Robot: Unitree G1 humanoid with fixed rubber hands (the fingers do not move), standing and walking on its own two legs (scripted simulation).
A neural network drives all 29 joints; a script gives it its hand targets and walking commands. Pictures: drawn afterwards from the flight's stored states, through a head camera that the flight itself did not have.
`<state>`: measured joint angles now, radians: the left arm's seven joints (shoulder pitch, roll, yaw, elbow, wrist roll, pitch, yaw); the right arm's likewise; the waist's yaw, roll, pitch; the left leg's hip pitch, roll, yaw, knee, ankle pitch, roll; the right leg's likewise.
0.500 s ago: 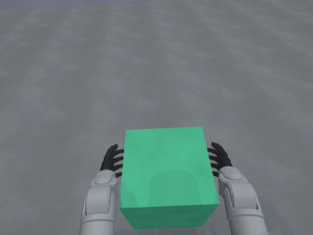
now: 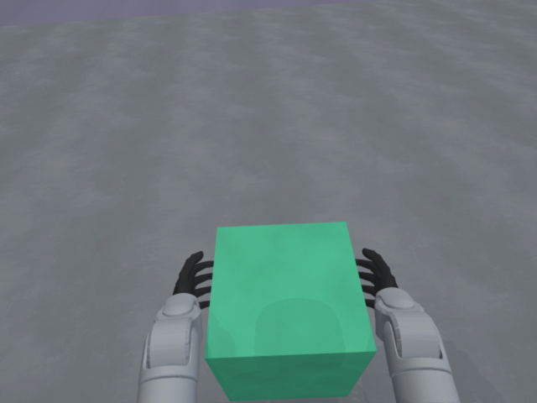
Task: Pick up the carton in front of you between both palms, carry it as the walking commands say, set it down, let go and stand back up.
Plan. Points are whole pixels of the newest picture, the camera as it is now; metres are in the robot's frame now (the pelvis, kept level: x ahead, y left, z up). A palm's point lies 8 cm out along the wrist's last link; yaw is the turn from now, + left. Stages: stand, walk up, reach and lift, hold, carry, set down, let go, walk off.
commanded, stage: carry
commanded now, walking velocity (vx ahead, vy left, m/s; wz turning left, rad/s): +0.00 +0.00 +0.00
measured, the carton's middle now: (285, 315) +0.30 +0.00 -0.05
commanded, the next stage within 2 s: hold in 0.08 s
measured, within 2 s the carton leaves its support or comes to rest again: neither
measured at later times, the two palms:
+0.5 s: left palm (196, 306) +0.27 +0.13 +0.04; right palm (407, 328) +0.23 -0.16 +0.04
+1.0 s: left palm (171, 289) +0.30 +0.17 +0.05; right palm (376, 314) +0.24 -0.12 +0.05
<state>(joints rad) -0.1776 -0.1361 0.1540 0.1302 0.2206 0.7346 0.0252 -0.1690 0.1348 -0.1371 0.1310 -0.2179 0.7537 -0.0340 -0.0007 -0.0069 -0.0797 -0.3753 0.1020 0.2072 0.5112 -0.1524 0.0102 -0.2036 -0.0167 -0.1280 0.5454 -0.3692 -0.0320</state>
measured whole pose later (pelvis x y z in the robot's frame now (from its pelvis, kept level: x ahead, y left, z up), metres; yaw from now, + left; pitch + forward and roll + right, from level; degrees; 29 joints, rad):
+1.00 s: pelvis -0.02 +0.07 +0.01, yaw -9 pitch -8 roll +0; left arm -0.34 -0.17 0.28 0.33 0.31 0.71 0.01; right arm -0.33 0.17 -0.32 0.40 -0.33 0.65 0.04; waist 0.01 -0.05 0.02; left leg -0.15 -0.03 0.07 0.42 -0.14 0.05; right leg -0.05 -0.02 0.11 0.47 -0.29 -0.02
